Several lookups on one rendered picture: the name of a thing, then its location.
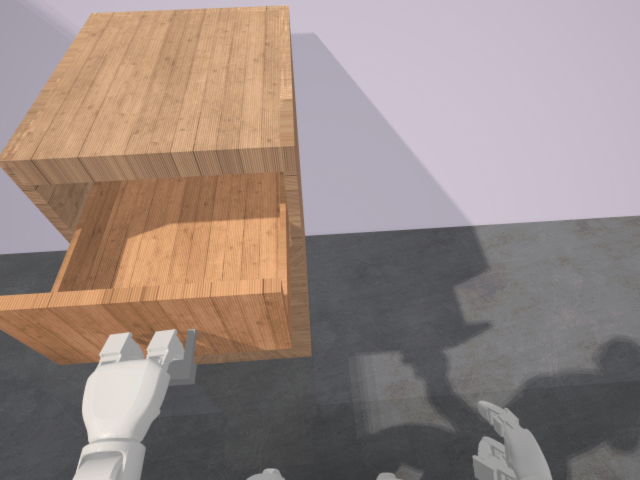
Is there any left robot forearm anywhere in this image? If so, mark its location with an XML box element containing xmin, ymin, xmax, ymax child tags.
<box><xmin>72</xmin><ymin>438</ymin><xmax>146</xmax><ymax>480</ymax></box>

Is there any left robot hand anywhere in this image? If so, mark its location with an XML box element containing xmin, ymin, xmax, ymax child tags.
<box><xmin>82</xmin><ymin>329</ymin><xmax>185</xmax><ymax>444</ymax></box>

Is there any right robot hand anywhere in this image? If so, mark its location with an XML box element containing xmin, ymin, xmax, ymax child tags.
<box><xmin>472</xmin><ymin>401</ymin><xmax>552</xmax><ymax>480</ymax></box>

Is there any drawer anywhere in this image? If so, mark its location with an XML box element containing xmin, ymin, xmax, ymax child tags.
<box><xmin>0</xmin><ymin>172</ymin><xmax>292</xmax><ymax>365</ymax></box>

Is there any handle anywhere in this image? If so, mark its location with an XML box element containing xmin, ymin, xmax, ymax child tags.
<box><xmin>167</xmin><ymin>329</ymin><xmax>197</xmax><ymax>386</ymax></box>

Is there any cabinet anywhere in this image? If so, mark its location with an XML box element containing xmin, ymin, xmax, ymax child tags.
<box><xmin>0</xmin><ymin>5</ymin><xmax>312</xmax><ymax>365</ymax></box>

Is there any left robot shin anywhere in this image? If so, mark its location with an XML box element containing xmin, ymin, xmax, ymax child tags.
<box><xmin>263</xmin><ymin>468</ymin><xmax>282</xmax><ymax>477</ymax></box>

